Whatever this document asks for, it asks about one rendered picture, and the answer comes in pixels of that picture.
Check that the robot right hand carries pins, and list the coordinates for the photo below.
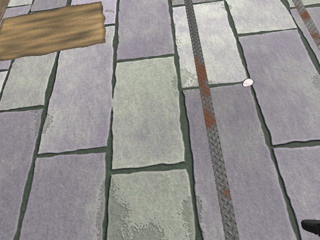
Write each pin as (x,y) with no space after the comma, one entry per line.
(311,225)

